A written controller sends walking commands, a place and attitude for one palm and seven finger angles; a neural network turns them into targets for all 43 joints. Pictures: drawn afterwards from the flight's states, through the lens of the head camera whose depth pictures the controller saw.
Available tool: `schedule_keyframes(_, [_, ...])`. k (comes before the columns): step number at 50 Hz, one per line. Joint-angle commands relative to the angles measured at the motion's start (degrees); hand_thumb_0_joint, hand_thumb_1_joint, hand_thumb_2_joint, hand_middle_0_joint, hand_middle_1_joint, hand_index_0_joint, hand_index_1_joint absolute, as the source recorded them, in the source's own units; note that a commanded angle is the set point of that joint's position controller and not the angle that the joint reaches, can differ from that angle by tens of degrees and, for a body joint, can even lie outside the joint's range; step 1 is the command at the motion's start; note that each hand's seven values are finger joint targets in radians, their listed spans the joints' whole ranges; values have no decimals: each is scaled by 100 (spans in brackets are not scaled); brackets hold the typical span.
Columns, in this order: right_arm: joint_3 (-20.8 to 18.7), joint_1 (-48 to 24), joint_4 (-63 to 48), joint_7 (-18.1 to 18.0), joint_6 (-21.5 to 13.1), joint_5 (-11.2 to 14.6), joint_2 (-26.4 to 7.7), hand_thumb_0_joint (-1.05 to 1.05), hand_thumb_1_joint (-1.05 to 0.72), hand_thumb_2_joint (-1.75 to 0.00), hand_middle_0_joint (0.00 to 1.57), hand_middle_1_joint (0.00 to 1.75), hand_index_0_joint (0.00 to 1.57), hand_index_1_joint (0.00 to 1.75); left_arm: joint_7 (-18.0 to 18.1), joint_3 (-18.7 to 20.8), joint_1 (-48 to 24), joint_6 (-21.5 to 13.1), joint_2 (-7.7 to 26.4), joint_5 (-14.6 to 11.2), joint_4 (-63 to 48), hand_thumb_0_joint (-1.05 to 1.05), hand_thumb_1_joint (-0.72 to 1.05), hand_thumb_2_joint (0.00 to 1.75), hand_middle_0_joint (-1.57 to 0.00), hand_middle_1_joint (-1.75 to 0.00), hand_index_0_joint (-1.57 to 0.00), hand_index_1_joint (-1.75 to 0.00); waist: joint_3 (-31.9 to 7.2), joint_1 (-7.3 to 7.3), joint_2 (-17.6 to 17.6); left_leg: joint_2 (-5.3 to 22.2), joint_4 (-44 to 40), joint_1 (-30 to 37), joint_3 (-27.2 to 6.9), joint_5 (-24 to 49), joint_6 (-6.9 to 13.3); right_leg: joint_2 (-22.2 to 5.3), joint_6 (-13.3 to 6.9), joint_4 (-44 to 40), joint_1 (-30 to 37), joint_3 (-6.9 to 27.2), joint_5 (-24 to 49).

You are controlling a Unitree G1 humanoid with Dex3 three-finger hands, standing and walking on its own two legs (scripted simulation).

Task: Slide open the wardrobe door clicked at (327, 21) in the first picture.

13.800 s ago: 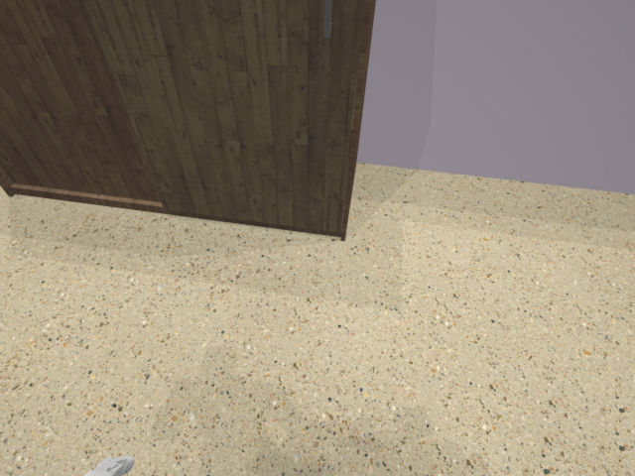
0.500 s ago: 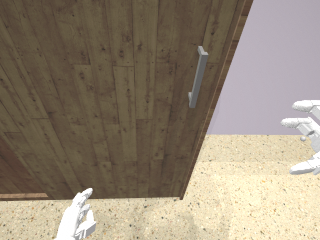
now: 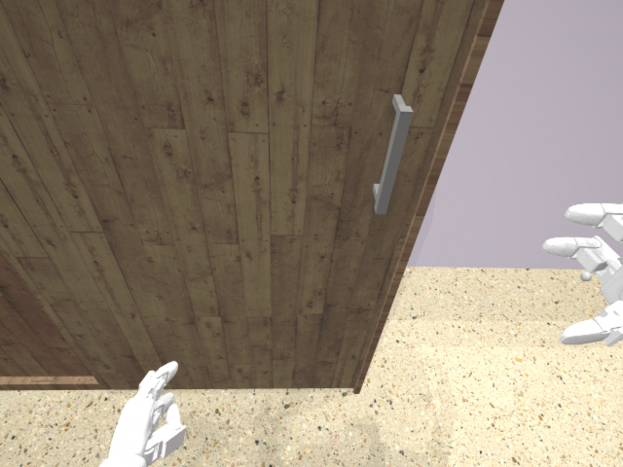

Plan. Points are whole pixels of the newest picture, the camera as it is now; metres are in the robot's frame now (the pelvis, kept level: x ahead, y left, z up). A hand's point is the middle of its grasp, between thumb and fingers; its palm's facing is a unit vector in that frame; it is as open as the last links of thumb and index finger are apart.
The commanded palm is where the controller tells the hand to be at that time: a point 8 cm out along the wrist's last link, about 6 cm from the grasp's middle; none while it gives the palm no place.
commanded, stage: move the hooked fingers beside the handle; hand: right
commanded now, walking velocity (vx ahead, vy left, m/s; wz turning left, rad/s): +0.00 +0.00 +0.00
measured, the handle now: (388, 157) +0.51 -0.10 +0.17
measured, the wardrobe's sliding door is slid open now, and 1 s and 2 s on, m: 0.00 0.00 0.00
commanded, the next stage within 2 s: none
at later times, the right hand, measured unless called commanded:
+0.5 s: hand (538, 247) +0.32 -0.24 +0.19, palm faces +0.01 +1.00 -0.03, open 14.0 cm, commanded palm +0.29 -0.29 +0.19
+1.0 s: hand (484, 215) +0.38 -0.21 +0.18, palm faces -0.02 +1.00 -0.01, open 14.0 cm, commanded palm +0.36 -0.26 +0.18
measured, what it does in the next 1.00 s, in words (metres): stands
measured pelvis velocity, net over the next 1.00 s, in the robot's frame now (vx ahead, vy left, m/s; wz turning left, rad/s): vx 0.00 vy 0.00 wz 0.02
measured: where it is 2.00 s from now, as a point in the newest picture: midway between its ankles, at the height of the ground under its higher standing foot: outside the picture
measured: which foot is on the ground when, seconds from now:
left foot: down 0.00-1.00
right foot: down 0.00-1.00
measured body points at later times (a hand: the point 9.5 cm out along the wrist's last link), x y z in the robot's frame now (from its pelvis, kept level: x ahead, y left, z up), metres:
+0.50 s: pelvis -0.01 +0.00 +0.00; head -0.03 +0.01 +0.45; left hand +0.17 +0.23 -0.07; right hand +0.31 -0.30 +0.19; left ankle -0.02 +0.12 -0.74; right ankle +0.00 -0.13 -0.74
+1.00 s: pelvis +0.00 +0.00 +0.00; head +0.00 +0.01 +0.45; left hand +0.14 +0.24 -0.09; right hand +0.38 -0.26 +0.18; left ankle -0.02 +0.12 -0.74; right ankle -0.01 -0.13 -0.74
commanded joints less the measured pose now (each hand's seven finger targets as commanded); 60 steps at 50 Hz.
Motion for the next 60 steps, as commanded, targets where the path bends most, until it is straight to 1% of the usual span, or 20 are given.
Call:
schedule_keyframes(1, [-667,-1512,-1035,13,-331,173,-1678,0,50,-30,30,120,30,120,25,266,-710,-349,676,-10,-928,0,90,90,-20,-30,-20,-30,-975,-7,18,-115,-357,-27,-51,1944,48,213,-265,-295,528,47,1572])
schedule_keyframes(7, [31,-2383,-1204,-128,-335,67,-1167,0,50,-30,30,120,30,120,73,237,-753,-344,629,-36,-893,0,90,90,-20,-30,-20,-30,-822,170,-175,-133,-432,-355,-36,1384,64,200,-250,-363,663,116,1177])
schedule_keyframes(14, [12,-2727,-985,-472,-369,-168,-1236,0,50,-30,30,120,30,120,106,215,-770,-294,607,2,-861,0,90,90,-20,-30,-20,-30,-1022,89,-270,-93,-405,-212,-7,1201,123,188,-212,-482,644,183,1168])
schedule_keyframes(16, [-60,-2726,-742,-518,-361,-161,-1293,0,50,-30,30,120,30,120,86,219,-757,-254,620,5,-823,0,90,90,-20,-30,-20,-30,-975,98,15,-84,-470,-148,-38,1235,98,177,-236,-476,523,131,1139])
schedule_keyframes(19, [-52,-2789,-680,-585,-369,-208,-1254,0,50,-30,30,120,30,120,65,230,-770,-235,614,3,-847,0,90,90,-20,-30,-20,-30,-1061,59,-186,-73,-387,-96,-6,1360,128,172,-204,-493,544,130,1281])
schedule_keyframes(20, [7,-2710,-647,-578,-349,-205,-1201,0,50,-30,30,120,30,120,45,227,-768,-223,608,12,-868,0,90,90,-20,-30,-20,-30,-1062,29,-48,-85,-410,-54,-34,1436,124,171,-222,-461,528,103,1329])
schedule_keyframes(22, [143,-2955,-534,-605,-310,-235,-1106,0,50,-30,30,120,30,120,45,234,-747,-186,622,-15,-851,0,90,90,-20,-30,-20,-30,-980,111,-113,-71,-425,-156,-38,1359,110,167,-222,-482,487,81,1218])
schedule_keyframes(25, [162,-3124,-155,-655,-272,-259,-1158,0,50,-30,30,120,30,120,67,270,-640,-137,684,-18,-794,0,90,90,-20,-30,-20,-30,-910,163,316,-93,-482,-238,-55,1197,88,141,-249,-460,402,91,1069])
schedule_keyframes(29, [322,-3767,-66,-721,-369,-350,-1126,0,50,-30,30,120,30,120,104,276,-589,-100,680,-17,-763,0,90,90,-20,-30,-20,-30,-1034,270,-20,-71,-449,-294,-80,1211,106,168,-249,-436,490,82,1083])
schedule_keyframes(30, [194,-3681,16,-739,-407,-343,-1261,0,50,-30,30,120,30,120,98,294,-556,-83,695,-3,-752,0,90,90,-20,-30,-20,-30,-1103,223,144,-78,-468,-207,-107,1248,107,156,-263,-410,461,67,1130])
schedule_keyframes(34, [326,-4004,-41,-750,-589,-392,-1137,0,50,-30,30,120,30,120,94,307,-513,-90,672,4,-750,0,90,90,-20,-30,-20,-30,-1402,242,-236,-62,-350,-120,-97,1575,137,171,-241,-374,631,55,1419])
schedule_keyframes(38, [568,-3958,282,-818,-539,-388,-837,0,50,-30,30,120,30,120,77,323,-445,-55,679,-14,-692,0,90,90,-20,-30,-20,-30,-1218,283,17,-86,-361,-218,-70,1614,120,147,-244,-394,560,41,1412])
schedule_keyframes(40, [419,-3830,606,-892,-457,-408,-1016,0,50,-30,30,120,30,120,59,340,-378,-10,740,-9,-654,0,90,90,-20,-30,-20,-30,-1114,228,331,-86,-400,-207,-72,1478,113,136,-256,-411,379,43,1291])
schedule_keyframes(48, [696,-4751,311,-1125,-665,-548,-789,0,50,-30,30,120,30,120,31,352,-322,116,667,15,-659,0,90,90,-20,-30,-20,-30,-1588,347,-56,-90,-285,-72,-111,1922,133,146,-257,-344,671,6,1721])
schedule_keyframes(50, [598,-4586,624,-1163,-661,-555,-881,0,50,-30,30,120,30,120,30,374,-243,148,697,19,-590,0,90,90,-20,-30,-20,-30,-1520,329,308,-110,-315,-67,-103,1976,115,121,-280,-311,594,-7,1755])
schedule_keyframes(52, [809,-4780,779,-1180,-627,-590,-645,0,50,-30,30,120,30,120,26,361,-236,192,681,9,-562,0,90,90,-20,-30,-20,-30,-1397,385,86,-95,-301,-148,-116,2000,125,139,-271,-336,564,-22,1731])
schedule_keyframes(55, [625,-4680,922,-1256,-602,-643,-858,0,50,-30,30,120,30,120,-7,396,-174,273,715,30,-557,0,90,90,-20,-30,-20,-30,-1599,309,345,-96,-257,38,-108,2194,118,134,-278,-289,506,-43,1887])
schedule_keyframes(57, [883,-4870,794,-1269,-617,-650,-537,0,50,-30,30,120,30,120,-23,392,-204,299,664,16,-603,0,90,90,-20,-30,-20,-30,-1620,366,136,-89,-231,-20,-123,2295,121,147,-278,-271,593,-58,1970])
schedule_keyframes(58, [817,-4969,861,-1313,-628,-651,-603,0,50,-30,30,120,30,120,-26,400,-167,317,667,23,-560,0,90,90,-20,-30,-20,-30,-1575,374,126,-100,-247,-76,-111,2239,123,139,-267,-280,591,-39,1930])
schedule_keyframes(60, [842,-4902,1046,-1343,-642,-649,-568,0,50,-30,30,120,30,120,-30,414,-128,358,695,27,-532,0,90,90,-20,-30,-20,-30,-1495,378,416,-118,-263,-89,-107,2222,115,121,-292,-258,517,-58,1906])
